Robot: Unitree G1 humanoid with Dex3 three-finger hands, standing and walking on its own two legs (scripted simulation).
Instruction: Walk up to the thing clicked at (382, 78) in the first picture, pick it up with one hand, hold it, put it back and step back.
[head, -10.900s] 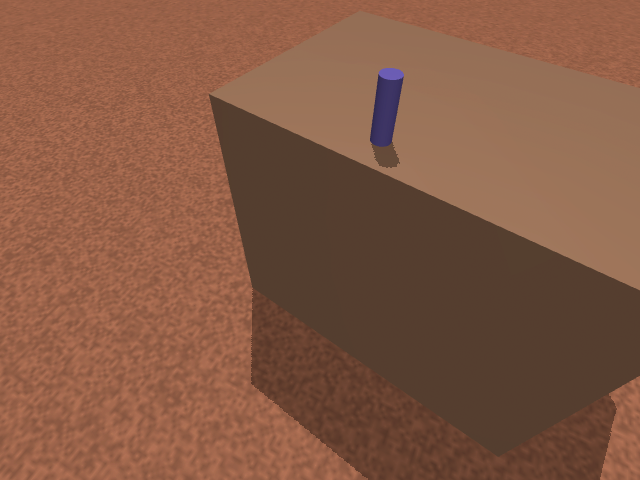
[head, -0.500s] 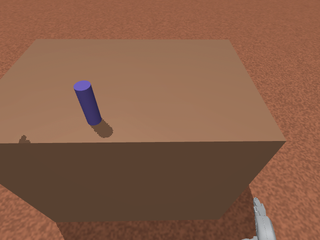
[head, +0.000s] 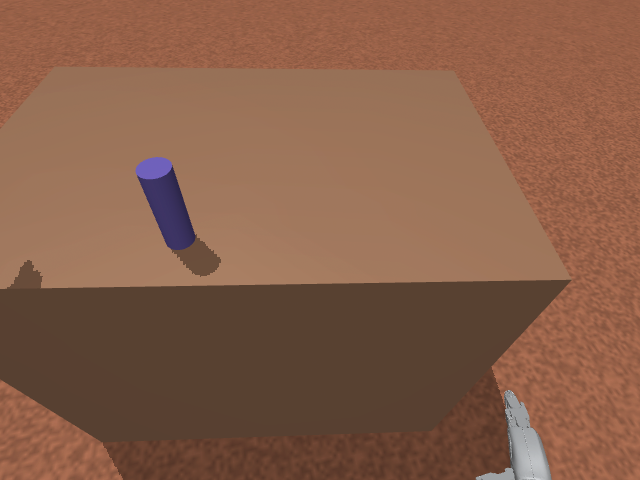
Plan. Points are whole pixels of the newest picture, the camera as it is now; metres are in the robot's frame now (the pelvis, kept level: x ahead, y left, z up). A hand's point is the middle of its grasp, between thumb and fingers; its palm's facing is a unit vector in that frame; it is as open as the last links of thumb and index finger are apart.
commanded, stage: go down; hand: left
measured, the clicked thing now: (168, 207) +0.45 +0.20 +0.10
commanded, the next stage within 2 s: approach in 0.78 s
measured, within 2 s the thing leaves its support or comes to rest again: neither
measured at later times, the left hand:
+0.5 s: hand out of the picture +0.38 +0.39 +0.21, palm faces +0.18 -0.98 +0.00, open 17.5 cm
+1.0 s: hand out of the picture +0.37 +0.39 +0.20, palm faces +0.21 -0.98 -0.02, open 17.4 cm
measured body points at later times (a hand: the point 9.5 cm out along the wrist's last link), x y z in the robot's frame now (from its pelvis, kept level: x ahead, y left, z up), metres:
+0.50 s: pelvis +0.00 +0.01 +0.00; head +0.02 +0.02 +0.45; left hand +0.36 +0.44 +0.21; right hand +0.15 -0.26 -0.08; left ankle -0.02 +0.12 -0.74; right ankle -0.01 -0.14 -0.74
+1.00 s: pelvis +0.00 +0.00 +0.00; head +0.02 +0.02 +0.45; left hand +0.35 +0.44 +0.20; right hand +0.15 -0.26 -0.08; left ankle -0.02 +0.12 -0.74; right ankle -0.01 -0.14 -0.74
